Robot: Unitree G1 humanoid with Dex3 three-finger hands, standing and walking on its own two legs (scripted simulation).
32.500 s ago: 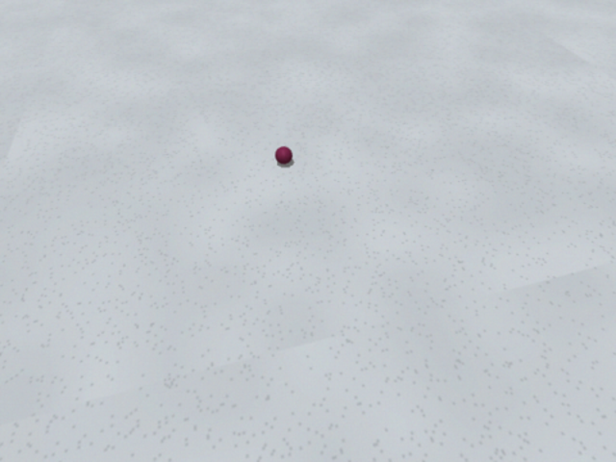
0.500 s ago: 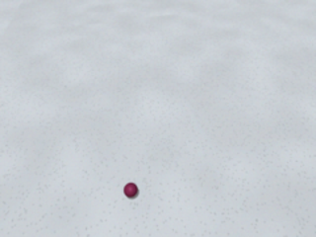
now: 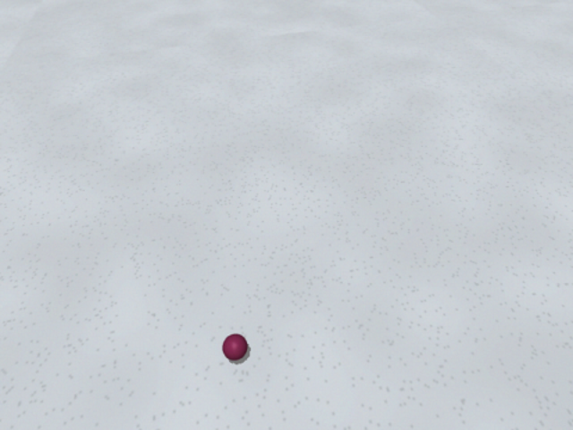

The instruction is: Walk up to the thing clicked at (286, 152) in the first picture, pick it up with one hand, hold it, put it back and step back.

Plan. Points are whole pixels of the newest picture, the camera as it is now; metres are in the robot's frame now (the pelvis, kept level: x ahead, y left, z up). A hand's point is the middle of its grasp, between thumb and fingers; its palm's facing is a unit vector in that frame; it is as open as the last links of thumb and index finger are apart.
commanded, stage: stand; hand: left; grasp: from above
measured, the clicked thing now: (235, 346) +0.51 +0.22 -0.74
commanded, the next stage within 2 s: step back in 0.34 s
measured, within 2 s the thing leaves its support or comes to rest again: neither
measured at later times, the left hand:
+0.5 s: hand out of the picture +0.07 +0.27 -0.17, palm faces +0.02 -0.93 -0.36, open 7.4 cm
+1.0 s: hand out of the picture +0.02 +0.29 -0.18, palm faces -0.10 -0.92 -0.38, open 7.4 cm
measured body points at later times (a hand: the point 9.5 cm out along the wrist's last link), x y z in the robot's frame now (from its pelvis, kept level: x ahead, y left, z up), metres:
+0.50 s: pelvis -0.02 +0.00 -0.01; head +0.04 +0.00 +0.43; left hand +0.07 +0.32 -0.14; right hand +0.08 -0.31 -0.14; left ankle +0.02 +0.14 -0.74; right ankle -0.01 -0.13 -0.75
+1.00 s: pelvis -0.10 +0.02 -0.03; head -0.02 +0.03 +0.41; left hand +0.02 +0.33 -0.16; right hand -0.01 -0.29 -0.15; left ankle -0.03 +0.13 -0.75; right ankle -0.14 -0.10 -0.73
